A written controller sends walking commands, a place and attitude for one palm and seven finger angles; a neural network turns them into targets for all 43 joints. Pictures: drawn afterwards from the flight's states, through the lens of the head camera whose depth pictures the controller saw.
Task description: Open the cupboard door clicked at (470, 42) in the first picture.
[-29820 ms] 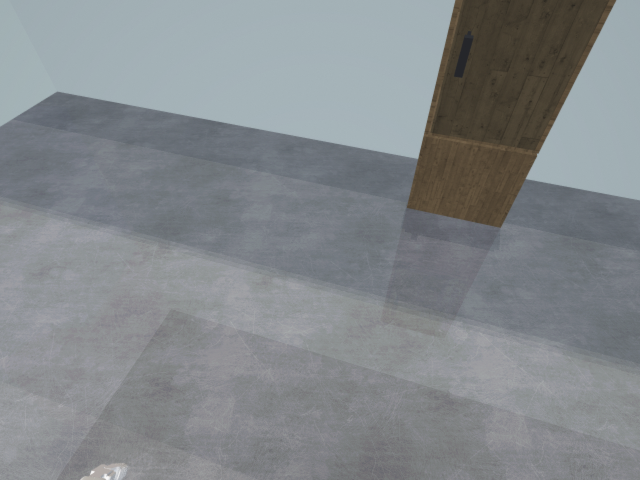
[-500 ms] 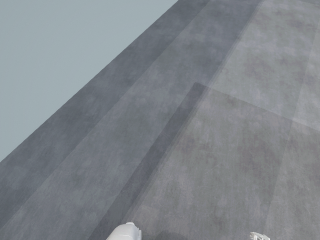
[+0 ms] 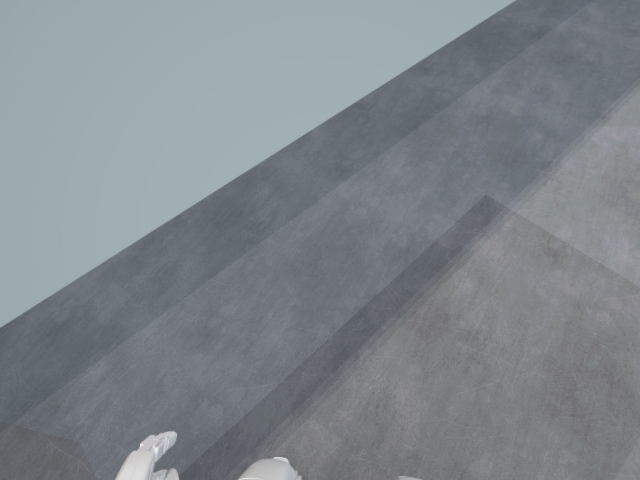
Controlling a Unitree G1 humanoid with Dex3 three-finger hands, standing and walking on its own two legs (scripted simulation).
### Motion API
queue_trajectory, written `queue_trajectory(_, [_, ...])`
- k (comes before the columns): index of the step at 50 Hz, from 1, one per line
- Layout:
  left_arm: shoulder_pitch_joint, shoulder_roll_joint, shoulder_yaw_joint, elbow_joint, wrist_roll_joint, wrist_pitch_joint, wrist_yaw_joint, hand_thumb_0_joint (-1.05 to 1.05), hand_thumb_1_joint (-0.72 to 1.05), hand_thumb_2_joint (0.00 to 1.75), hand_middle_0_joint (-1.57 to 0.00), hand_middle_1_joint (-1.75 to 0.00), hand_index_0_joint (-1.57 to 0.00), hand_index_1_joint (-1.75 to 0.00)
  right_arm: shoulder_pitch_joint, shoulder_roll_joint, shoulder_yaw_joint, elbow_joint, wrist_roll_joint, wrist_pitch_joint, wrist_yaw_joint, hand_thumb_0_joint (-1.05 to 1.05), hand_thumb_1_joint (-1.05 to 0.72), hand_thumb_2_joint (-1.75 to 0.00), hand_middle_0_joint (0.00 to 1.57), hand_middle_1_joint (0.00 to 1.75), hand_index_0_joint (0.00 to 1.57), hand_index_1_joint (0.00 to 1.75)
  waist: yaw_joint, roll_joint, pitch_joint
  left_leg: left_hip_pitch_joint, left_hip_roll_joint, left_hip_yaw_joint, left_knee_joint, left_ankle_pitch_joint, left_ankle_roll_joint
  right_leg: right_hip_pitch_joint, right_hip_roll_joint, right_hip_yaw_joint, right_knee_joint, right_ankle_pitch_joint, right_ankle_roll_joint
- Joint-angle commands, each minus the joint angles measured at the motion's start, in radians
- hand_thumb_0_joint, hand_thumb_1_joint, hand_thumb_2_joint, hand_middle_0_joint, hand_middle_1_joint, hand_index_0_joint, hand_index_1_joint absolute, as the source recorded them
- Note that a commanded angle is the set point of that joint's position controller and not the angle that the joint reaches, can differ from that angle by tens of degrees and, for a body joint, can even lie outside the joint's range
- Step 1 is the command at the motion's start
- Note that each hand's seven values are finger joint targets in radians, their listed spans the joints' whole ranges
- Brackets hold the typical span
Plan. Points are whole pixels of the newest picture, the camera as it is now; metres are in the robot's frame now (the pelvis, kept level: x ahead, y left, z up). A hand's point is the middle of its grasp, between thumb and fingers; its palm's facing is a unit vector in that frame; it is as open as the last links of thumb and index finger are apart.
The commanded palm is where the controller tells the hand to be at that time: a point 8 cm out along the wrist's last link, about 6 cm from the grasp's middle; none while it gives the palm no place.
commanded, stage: turn to face it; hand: left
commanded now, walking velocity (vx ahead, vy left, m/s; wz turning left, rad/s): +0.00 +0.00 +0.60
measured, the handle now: out of the picture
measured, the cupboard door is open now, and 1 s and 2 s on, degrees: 46 46 46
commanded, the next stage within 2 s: none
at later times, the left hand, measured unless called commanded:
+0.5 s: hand out of the picture +0.00 +0.23 -0.16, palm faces +0.36 -0.89 -0.27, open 7.4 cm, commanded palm none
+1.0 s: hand out of the picture -0.02 +0.14 -0.15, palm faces +0.61 -0.76 -0.23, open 7.4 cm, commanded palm none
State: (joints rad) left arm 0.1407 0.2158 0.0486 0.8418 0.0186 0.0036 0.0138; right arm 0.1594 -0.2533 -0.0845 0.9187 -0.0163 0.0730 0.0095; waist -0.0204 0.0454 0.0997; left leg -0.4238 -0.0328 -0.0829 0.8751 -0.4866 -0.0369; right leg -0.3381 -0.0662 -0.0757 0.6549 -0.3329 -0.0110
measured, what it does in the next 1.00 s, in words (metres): steps on the spot, turning left: left foot, then right foot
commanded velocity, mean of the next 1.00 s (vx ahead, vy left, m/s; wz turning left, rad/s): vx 0.00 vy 0.00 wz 0.60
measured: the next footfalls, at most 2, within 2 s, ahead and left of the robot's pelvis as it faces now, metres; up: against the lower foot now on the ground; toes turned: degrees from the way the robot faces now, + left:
left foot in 0.34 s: +0.02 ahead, +0.11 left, +0.00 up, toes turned +21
right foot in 0.72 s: +0.11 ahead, -0.13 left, +0.00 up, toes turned +23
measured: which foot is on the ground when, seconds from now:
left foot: up 0.00-0.32, down 0.34-0.72, up 0.74-1.00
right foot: down 0.00-0.34, up 0.36-0.70, down 0.72-1.00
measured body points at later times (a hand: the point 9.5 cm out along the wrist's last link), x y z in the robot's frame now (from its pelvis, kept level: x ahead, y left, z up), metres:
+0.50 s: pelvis +0.01 +0.00 +0.00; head +0.06 +0.03 +0.45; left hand -0.02 +0.28 -0.14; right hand +0.20 -0.21 -0.13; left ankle -0.02 +0.10 -0.73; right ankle +0.02 -0.14 -0.65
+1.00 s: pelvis +0.03 -0.05 +0.01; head +0.08 -0.02 +0.46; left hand -0.05 +0.18 -0.13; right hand +0.26 -0.21 -0.14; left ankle -0.04 +0.05 -0.68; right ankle +0.08 -0.15 -0.73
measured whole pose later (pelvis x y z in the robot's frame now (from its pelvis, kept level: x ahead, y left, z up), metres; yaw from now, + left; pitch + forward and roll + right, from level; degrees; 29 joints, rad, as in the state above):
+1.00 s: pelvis +0.03 -0.05 +0.01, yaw +39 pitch +0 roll +2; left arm 0.20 0.18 0.04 0.88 0.02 0.01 0.02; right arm 0.13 -0.24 -0.08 0.94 -0.01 0.09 0.03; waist -0.01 -0.03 0.12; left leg -0.41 0.02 0.07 0.85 -0.45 -0.06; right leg -0.21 -0.15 -0.23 0.55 -0.34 0.00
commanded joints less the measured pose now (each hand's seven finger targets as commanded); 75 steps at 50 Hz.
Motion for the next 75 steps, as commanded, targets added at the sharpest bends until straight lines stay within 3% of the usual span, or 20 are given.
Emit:
queue_trajectory(1, [0.03, 0.153, 0.033, -0.059, 0.001, -0.011, 0.024, 0.0, 0.9, 0.9, -0.2, -0.3, -0.2, -0.3, -0.04, -0.077, -0.023, -0.087, -0.001, -0.016, 0.013, 0.0, -0.9, -0.9, 0.2, 0.3, 0.2, 0.3, 0.008, -0.265, -0.099, -0.172, 0.062, 0.038, 0.422, 0.041, -0.015, 0.153, -0.278, 0.162, -0.311, 0.382, -0.101])
queue_trajectory(12, [0.14, 0.193, 0.059, -0.003, 0.01, -0.017, 0.021, 0.0, 0.9, 0.9, -0.2, -0.3, -0.2, -0.3, -0.095, -0.022, 0.009, -0.086, 0.009, -0.029, 0.021, 0.0, -0.9, -0.9, 0.2, 0.3, 0.2, 0.3, 0.067, -0.244, -0.146, -0.023, 0.055, 0.196, -0.116, 0.029, -0.01, 0.324, -0.323, -0.03, -0.199, 0.676, -0.105])
queue_trajectory(15, [0.112, 0.199, 0.066, 0.0, 0.002, -0.013, 0.011, 0.0, 0.9, 0.9, -0.2, -0.3, -0.2, -0.3, -0.006, -0.056, -0.001, -0.075, 0.003, -0.038, 0.018, 0.0, -0.9, -0.9, 0.2, 0.3, 0.2, 0.3, 0.007, -0.2, -0.18, 0.179, 0.037, 0.208, -0.358, 0.202, 0.016, 0.229, -0.297, -0.106, -0.051, 0.591, -0.038])
queue_trajectory(16, [0.101, 0.179, 0.064, -0.014, -0.006, -0.01, 0.006, 0.0, 0.9, 0.9, -0.2, -0.3, -0.2, -0.3, 0.07, -0.12, -0.019, -0.057, -0.003, -0.047, 0.017, 0.0, -0.9, -0.9, 0.2, 0.3, 0.2, 0.3, -0.038, -0.057, -0.231, 0.374, 0.131, 0.096, -0.444, 0.411, 0.063, 0.063, -0.257, -0.136, 0.115, 0.413, 0.016])
queue_trajectory(17, [0.063, 0.106, 0.044, -0.064, -0.012, -0.004, -0.003, 0.0, 0.9, 0.9, -0.2, -0.3, -0.2, -0.3, 0.144, -0.242, -0.05, -0.053, -0.012, -0.05, 0.008, 0.0, -0.9, -0.9, 0.2, 0.3, 0.2, 0.3, -0.084, 0.264, -0.234, 0.502, 0.427, -0.315, -0.485, 0.797, 0.229, -0.247, -0.091, -0.144, 0.354, -0.276, 0.098])
queue_trajectory(18, [-0.012, 0.116, 0.034, -0.103, 0.002, 0.009, 0.005, 0.0, 0.9, 0.9, -0.2, -0.3, -0.2, -0.3, 0.198, -0.27, -0.051, -0.03, -0.007, -0.041, 0.001, 0.0, -0.9, -0.9, 0.2, 0.3, 0.2, 0.3, -0.103, 0.179, -0.217, 0.445, 0.5, -0.331, -0.489, 0.814, 0.308, -0.289, -0.07, -0.009, 0.467, -0.366, 0.083])
queue_trajectory(24, [0.03, 0.109, 0.042, -0.019, 0.0, 0.024, -0.005, 0.0, 0.9, 0.9, -0.2, -0.3, -0.2, -0.3, 0.011, -0.172, -0.019, -0.082, -0.008, -0.061, -0.023, 0.0, -0.9, -0.9, 0.2, 0.3, 0.2, 0.3, 0.008, 0.062, -0.153, 0.271, 0.276, -0.128, -0.518, 0.62, 0.199, -0.218, -0.042, 0.073, 0.458, -0.085, 0.094])
queue_trajectory(33, [0.095, 0.102, 0.04, -0.026, -0.008, 0.007, 0.0, 0.0, 0.9, 0.9, -0.2, -0.3, -0.2, -0.3, -0.04, -0.184, -0.041, -0.09, -0.007, -0.039, -0.012, 0.0, -0.9, -0.9, 0.2, 0.3, 0.2, 0.3, 0.039, 0.104, -0.154, 0.103, 0.201, -0.197, -0.432, 0.487, 0.157, 0.123, 0.058, 0.008, -0.073, 0.016, 0.076])
queue_trajectory(34, [0.146, 0.132, 0.048, -0.018, -0.005, -0.002, 0.003, 0.0, 0.9, 0.9, -0.2, -0.3, -0.2, -0.3, -0.057, -0.166, -0.04, -0.1, 0.0, -0.039, -0.009, 0.0, -0.9, -0.9, 0.2, 0.3, 0.2, 0.3, 0.069, 0.059, -0.167, 0.034, 0.156, -0.17, -0.37, 0.407, 0.117, 0.234, 0.025, 0.032, -0.215, 0.101, 0.069])
queue_trajectory(36, [0.166, 0.271, 0.069, -0.027, 0.016, -0.012, 0.018, 0.0, 0.9, 0.9, -0.2, -0.3, -0.2, -0.3, -0.064, -0.07, -0.024, -0.141, 0.007, -0.041, 0.001, 0.0, -0.9, -0.9, 0.2, 0.3, 0.2, 0.3, 0.091, -0.357, -0.151, -0.215, -0.045, 0.059, 0.097, -0.143, -0.001, 0.303, -0.432, 0.449, -0.399, 0.211, -0.114])
queue_trajectory(41, [0.016, 0.141, 0.033, -0.06, 0.005, -0.015, 0.025, 0.0, 0.9, 0.9, -0.2, -0.3, -0.2, -0.3, -0.033, -0.061, -0.016, -0.075, 0.0, -0.014, 0.019, 0.0, -0.9, -0.9, 0.2, 0.3, 0.2, 0.3, 0.001, -0.245, -0.106, -0.155, 0.064, 0.073, 0.321, 0.053, -0.027, 0.182, -0.256, 0.083, -0.295, 0.46, -0.098])
queue_trajectory(47, [0.131, 0.19, 0.053, -0.012, 0.01, -0.014, 0.021, 0.0, 0.9, 0.9, -0.2, -0.3, -0.2, -0.3, -0.116, -0.025, 0.004, -0.086, 0.007, -0.022, 0.026, 0.0, -0.9, -0.9, 0.2, 0.3, 0.2, 0.3, 0.068, -0.241, -0.119, -0.064, 0.047, 0.174, -0.026, 0.027, -0.025, 0.298, -0.29, -0.003, -0.229, 0.642, -0.099])
queue_trajectory(52, [0.108, 0.205, 0.068, -0.005, 0.001, -0.009, 0.009, 0.0, 0.9, 0.9, -0.2, -0.3, -0.2, -0.3, -0.009, -0.068, -0.007, -0.074, 0.003, -0.04, 0.02, 0.0, -0.9, -0.9, 0.2, 0.3, 0.2, 0.3, 0.002, -0.192, -0.164, 0.211, 0.034, 0.192, -0.384, 0.231, 0.015, 0.184, -0.287, -0.085, -0.039, 0.536, -0.025])
queue_trajectory(54, [0.053, 0.102, 0.038, -0.069, -0.009, -0.001, -0.004, 0.0, 0.9, 0.9, -0.2, -0.3, -0.2, -0.3, 0.132, -0.25, -0.055, -0.056, -0.01, -0.049, 0.01, 0.0, -0.9, -0.9, 0.2, 0.3, 0.2, 0.3, -0.081, 0.272, -0.231, 0.503, 0.43, -0.321, -0.482, 0.831, 0.224, -0.258, -0.081, -0.111, 0.374, -0.315, 0.097])
queue_trajectory(57, [-0.035, 0.11, 0.041, -0.062, -0.001, 0.016, 0.008, 0.0, 0.9, 0.9, -0.2, -0.3, -0.2, -0.3, 0.104, -0.21, -0.042, -0.055, -0.01, -0.05, -0.023, 0.0, -0.9, -0.9, 0.2, 0.3, 0.2, 0.3, -0.065, 0.176, -0.192, 0.352, 0.375, -0.25, -0.499, 0.7, 0.254, -0.3, -0.068, 0.077, 0.539, -0.219, 0.085])
queue_trajectory(70, [0.111, 0.105, 0.041, -0.025, -0.009, 0.003, 0.001, 0.0, 0.9, 0.9, -0.2, -0.3, -0.2, -0.3, -0.048, -0.176, -0.04, -0.09, -0.005, -0.041, -0.013, 0.0, -0.9, -0.9, 0.2, 0.3, 0.2, 0.3, 0.048, 0.098, -0.18, 0.116, 0.19, -0.202, -0.409, 0.525, 0.15, 0.153, 0.053, 0.013, -0.126, 0.047, 0.073])
queue_trajectory(71, [0.155, 0.145, 0.052, -0.019, -0.004, -0.007, 0.008, 0.0, 0.9, 0.9, -0.2, -0.3, -0.2, -0.3, -0.052, -0.143, -0.037, -0.099, 0.002, -0.041, -0.009, 0.0, -0.9, -0.9, 0.2, 0.3, 0.2, 0.3, 0.071, 0.002, -0.195, 0.016, 0.132, -0.167, -0.327, 0.401, 0.102, 0.293, -0.017, 0.074, -0.273, 0.113, 0.058])
queue_trajectory(72, [0.181, 0.238, 0.071, -0.016, 0.013, -0.016, 0.018, 0.0, 0.9, 0.9, -0.2, -0.3, -0.2, -0.3, -0.038, -0.076, -0.027, -0.118, 0.011, -0.042, -0.002, 0.0, -0.9, -0.9, 0.2, 0.3, 0.2, 0.3, 0.081, -0.279, -0.196, -0.183, -0.014, -0.004, -0.106, 0.08, 0.019, 0.405, -0.285, 0.347, -0.366, 0.178, -0.03])
queue_trajectory(73, [0.157, 0.267, 0.061, -0.027, 0.012, -0.012, 0.019, 0.0, 0.9, 0.9, -0.2, -0.3, -0.2, -0.3, -0.06, -0.086, -0.027, -0.132, 0.003, -0.04, 0.002, 0.0, -0.9, -0.9, 0.2, 0.3, 0.2, 0.3, 0.081, -0.325, -0.154, -0.191, -0.032, 0.038, 0.148, -0.146, 0.002, 0.28, -0.443, 0.412, -0.374, 0.298, -0.134])
queue_trajectory(75, [0.076, 0.185, 0.044, -0.04, 0.001, -0.012, 0.026, 0.0, 0.9, 0.9, -0.2, -0.3, -0.2, -0.3, -0.063, -0.1, -0.033, -0.093, -0.003, -0.02, 0.004, 0.0, -0.9, -0.9, 0.2, 0.3, 0.2, 0.3, 0.038, -0.303, -0.09, -0.193, 0.035, 0.008, 0.373, -0.04, -0.004, 0.186, -0.345, 0.304, -0.343, 0.36, -0.139])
